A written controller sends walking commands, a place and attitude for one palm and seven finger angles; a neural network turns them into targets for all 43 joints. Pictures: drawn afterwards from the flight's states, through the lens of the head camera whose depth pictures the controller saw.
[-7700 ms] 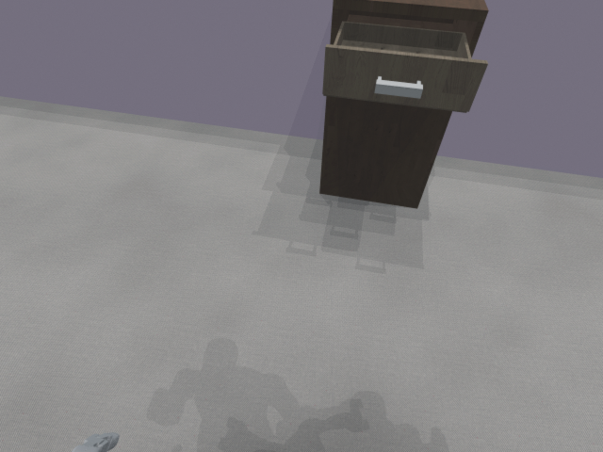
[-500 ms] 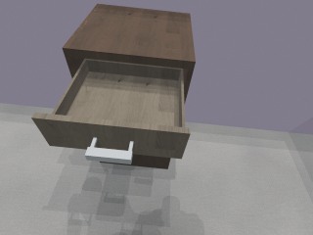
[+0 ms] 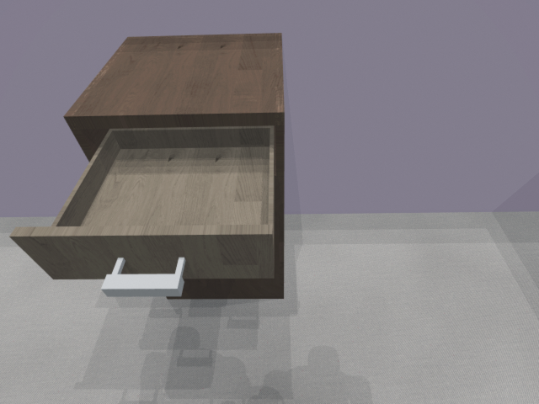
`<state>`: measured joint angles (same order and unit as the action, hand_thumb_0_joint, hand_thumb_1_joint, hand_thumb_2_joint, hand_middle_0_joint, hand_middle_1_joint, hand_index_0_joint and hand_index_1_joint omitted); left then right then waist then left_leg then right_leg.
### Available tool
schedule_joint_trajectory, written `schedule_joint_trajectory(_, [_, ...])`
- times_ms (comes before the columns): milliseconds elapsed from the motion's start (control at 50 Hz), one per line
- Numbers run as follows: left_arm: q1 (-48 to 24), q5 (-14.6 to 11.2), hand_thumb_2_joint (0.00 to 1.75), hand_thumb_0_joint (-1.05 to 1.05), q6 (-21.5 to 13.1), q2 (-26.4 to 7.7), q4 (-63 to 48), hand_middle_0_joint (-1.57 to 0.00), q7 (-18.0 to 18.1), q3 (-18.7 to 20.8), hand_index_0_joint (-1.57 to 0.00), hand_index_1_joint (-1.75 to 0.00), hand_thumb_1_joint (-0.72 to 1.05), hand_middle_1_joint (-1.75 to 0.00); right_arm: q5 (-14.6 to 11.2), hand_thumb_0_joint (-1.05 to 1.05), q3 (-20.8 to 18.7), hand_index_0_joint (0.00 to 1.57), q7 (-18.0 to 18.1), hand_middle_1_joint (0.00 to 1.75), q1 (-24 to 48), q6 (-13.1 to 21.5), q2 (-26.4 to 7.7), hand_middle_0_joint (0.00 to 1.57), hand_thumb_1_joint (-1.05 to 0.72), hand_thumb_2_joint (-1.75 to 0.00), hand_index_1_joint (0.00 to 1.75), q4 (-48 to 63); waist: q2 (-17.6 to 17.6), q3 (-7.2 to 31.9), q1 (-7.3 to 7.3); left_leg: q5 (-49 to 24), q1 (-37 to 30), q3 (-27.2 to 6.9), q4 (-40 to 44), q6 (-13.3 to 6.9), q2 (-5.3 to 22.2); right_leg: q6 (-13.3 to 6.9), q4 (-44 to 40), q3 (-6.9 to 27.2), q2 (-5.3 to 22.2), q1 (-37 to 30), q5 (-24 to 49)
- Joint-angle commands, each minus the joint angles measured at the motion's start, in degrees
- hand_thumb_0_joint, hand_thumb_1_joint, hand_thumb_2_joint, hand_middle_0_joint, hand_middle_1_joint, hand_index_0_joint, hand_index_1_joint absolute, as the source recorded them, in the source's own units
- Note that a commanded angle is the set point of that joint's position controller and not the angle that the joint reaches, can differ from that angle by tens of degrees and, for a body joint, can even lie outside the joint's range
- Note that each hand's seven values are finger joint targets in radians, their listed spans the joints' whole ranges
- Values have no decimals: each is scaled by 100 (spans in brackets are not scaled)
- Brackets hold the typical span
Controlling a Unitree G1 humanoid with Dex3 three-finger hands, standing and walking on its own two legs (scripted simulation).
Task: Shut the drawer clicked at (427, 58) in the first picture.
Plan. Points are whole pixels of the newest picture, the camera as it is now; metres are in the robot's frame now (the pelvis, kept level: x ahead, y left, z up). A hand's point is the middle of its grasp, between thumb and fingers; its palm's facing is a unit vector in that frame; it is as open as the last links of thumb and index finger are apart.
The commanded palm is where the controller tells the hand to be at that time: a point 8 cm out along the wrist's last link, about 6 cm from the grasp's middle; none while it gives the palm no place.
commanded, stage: come to a stop and stand still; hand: left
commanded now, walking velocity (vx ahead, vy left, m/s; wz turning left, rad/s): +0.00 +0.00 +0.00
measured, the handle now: (147, 273) +0.33 +0.23 -0.01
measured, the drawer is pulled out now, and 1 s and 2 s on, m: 0.30 0.30 0.29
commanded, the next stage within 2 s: look again from close up in 0.30 s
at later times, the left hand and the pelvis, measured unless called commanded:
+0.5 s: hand out of the picture -0.01 +0.16 -0.18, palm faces +0.02 -0.99 -0.16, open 7.4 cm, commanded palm none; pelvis +0.01 +0.01 +0.00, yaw +0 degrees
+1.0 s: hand out of the picture +0.02 +0.22 -0.17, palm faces +0.01 -0.98 -0.21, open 7.4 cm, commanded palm none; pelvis +0.02 +0.05 +0.00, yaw -1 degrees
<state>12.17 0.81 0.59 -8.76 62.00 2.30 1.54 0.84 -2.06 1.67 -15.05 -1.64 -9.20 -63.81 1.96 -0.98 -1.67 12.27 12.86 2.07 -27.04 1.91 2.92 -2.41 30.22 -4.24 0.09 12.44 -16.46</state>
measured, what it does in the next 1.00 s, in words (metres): shifts its weight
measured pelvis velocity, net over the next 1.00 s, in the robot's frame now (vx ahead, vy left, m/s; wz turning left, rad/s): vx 0.02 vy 0.05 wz -0.02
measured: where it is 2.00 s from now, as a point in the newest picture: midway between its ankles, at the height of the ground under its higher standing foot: outside the picture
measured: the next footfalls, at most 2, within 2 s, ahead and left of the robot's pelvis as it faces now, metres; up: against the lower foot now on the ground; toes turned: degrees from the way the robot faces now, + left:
none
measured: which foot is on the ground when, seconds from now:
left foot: down 0.00-1.00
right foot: down 0.00-1.00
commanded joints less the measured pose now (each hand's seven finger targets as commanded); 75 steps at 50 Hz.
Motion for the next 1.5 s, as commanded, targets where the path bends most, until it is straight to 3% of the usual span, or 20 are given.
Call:
schedule_joint_trajectory(0, [243,-47,90,0,-81,-646,-114,-20,-34,102,-20,-30,90,-30,6,0,35,20,9,30,-365,148,-233,20,-90,-90,30,-16,-200,-418,175,-333,-95,-276,583,-124,248,-6,-1316,809,690,260,-38])
schedule_joint_trajectory(300, [649,-54,90,0,-126,-420,113,-20,-35,80,-20,-30,90,-30,0,0,78,20,55,30,-837,180,-88,20,-90,-90,30,-175,-253,-457,168,-323,-198,-204,646,-120,236,-32,-1474,756,630,205,-31])
schedule_joint_trajectory(320, [1354,46,90,0,-330,-612,267,-20,203,38,-20,-30,90,-30,-11,0,89,20,-9,30,53,295,-302,20,-90,-90,30,224,-677,-576,576,457,716,131,-940,51,136,492,-1264,1448,1150,-198,3622])
schedule_joint_trajectory(340, [1172,54,90,0,-410,-818,22,-20,167,41,-20,-30,90,-30,-29,0,79,20,-28,30,-466,200,-29,20,-90,-90,30,450,-600,33,98,987,704,-265,-1402,-111,71,263,-1189,1536,1550,-432,3626])
schedule_joint_trajectory(380, [678,58,90,0,-394,-778,-234,-20,105,50,-20,-30,90,-30,-57,0,96,20,-89,30,-708,184,61,20,-90,-90,30,483,-313,413,-59,931,269,12,-1117,-137,15,-507,-1128,1091,1321,-243,2183])
schedule_joint_trajectory(420, [680,37,90,0,-360,-640,-258,-20,89,20,-20,-30,90,-30,-34,0,126,20,-73,30,-839,233,9,20,-90,-90,30,423,-604,174,-86,454,-174,51,-299,-153,-82,-422,-982,948,1032,137,1173])
schedule_joint_trajectory(520, [993,8,90,0,-206,-296,-152,-20,50,-77,-20,-30,90,-30,-10,0,163,20,2,30,-661,370,-384,20,-90,-90,30,419,599,-402,194,-805,374,-679,521,-467,508,-8,-443,454,355,-95,365])
schedule_joint_trajectory(620, [989,4,90,0,-165,-308,-93,-20,6,-111,-20,-30,90,-30,-6,0,189,20,7,30,-595,363,-497,20,-90,-90,30,408,58,-629,189,38,428,-717,883,-468,379,35,-572,484,421,-64,339])
schedule_joint_trajectory(1000, [934,-20,90,0,-129,-468,-26,-20,26,-105,-20,-30,90,-30,-30,0,207,20,23,30,-513,380,-573,20,-90,-90,30,108,-156,-257,207,-1304,-330,-485,693,-468,310,144,-557,489,578,-214,1027])
schedule_joint_trajectory(1020, [1103,62,90,0,-251,-620,142,-20,228,-141,-20,-30,90,-30,-93,0,168,20,-24,30,-167,384,-813,20,-90,-90,30,488,-827,-470,278,-2436,141,-448,-225,-311,484,212,-623,588,705,-14,2114])
schedule_joint_trajectory(1040, [-2953,-1046,90,0,-1395,-1794,-8897,-22,189,533,-22,-32,90,-32,-349,0,-22,20,177,30,-228,1222,-1602,20,-90,-90,30,2494,461,2386,-341,-2582,-1562,-446,217,-148,-96,100,-145,168,127,-156,2084])
schedule_joint_trajectory(1060, [-514,-574,90,0,-1073,-1450,-7487,-24,431,418,-24,-34,90,-34,-254,0,164,20,346,30,274,1777,-1072,20,-90,-90,30,2125,1222,2444,169,-3172,-1886,-394,305,-94,166,19,323,129,36,100,788])
schedule_joint_trajectory(1080, [1205,-761,90,0,-311,-304,-6545,-26,637,-209,-26,-37,90,-37,-341,0,48,20,285,30,294,1976,-841,20,-90,-90,30,2094,974,1415,37,-2913,-1013,-533,534,160,168,137,564,-98,61,689,-113])
schedule_joint_trajectory(1100, [1109,-866,90,0,-246,263,-6549,-28,535,-560,-28,-39,90,-39,-348,0,34,20,233,30,80,2027,-960,20,-90,-90,30,1942,452,616,-50,-2142,-525,-500,446,73,62,170,460,-101,61,901,-112])
schedule_joint_trajectory(1120, [748,-922,90,0,-479,-89,-6830,-30,463,-248,-30,-41,90,-41,-307,0,-72,20,208,30,252,2119,-1116,20,-90,-90,30,2265,312,96,-96,-1318,-12,-562,176,-35,-20,154,215,-162,67,1026,-59])
schedule_joint_trajectory(1220, [3123,-1149,90,0,-2191,151,-5535,-40,-729,427,-40,-52,90,-52,-112,0,-311,20,-100,30,697,2060,-1119,20,-90,-90,30,3172,-1499,437,409,-465,1750,-273,-1257,-59,-251,92,1097,-419,-102,1822,265])
schedule_joint_trajectory(1260, [2922,-1372,90,0,-3032,-288,-6141,-44,-1298,858,-44,-56,90,-56,-109,0,-369,20,-197,30,845,2073,-1148,20,-90,-90,30,3569,-1053,1079,546,-110,2322,-132,-1785,-101,-355,51,1619,-183,-40,1931,256])
schedule_joint_trajectory(1320, [2163,-1414,90,0,-3992,-1033,-7669,-50,-1571,1323,-50,-62,90,-62,-60,0,-364,20,-248,30,792,2149,-1028,20,-90,-90,30,3897,802,1924,532,-234,2059,-120,-2301,-152,-323,-57,2126,103,-57,2322,92])
schedule_joint_trajectory(1380, [1573,-1610,90,0,-4193,-1066,-7606,-56,-1738,1471,-56,-69,90,-69,-138,0,-338,20,-154,30,763,2066,-1054,20,-90,-90,30,3908,204,1386,158,574,2845,-231,-2781,-247,-311,0,2123,330,-48,2960,-632])
schedule_joint_trajectory(1480, [1036,-1842,90,0,-3175,-1181,-7703,-66,-2220,1183,-66,-80,90,-80,-375,0,-199,20,134,30,627,2008,-1222,20,-90,-90,30,4178,126,1322,-118,1348,3025,-242,-2898,-375,-326,127,1408,809,50,2832,-1796])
